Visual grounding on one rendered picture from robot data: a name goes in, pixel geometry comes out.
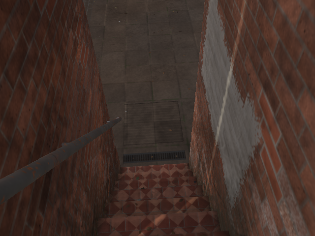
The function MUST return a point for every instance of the stairs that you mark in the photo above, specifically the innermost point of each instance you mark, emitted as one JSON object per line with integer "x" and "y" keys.
{"x": 158, "y": 200}

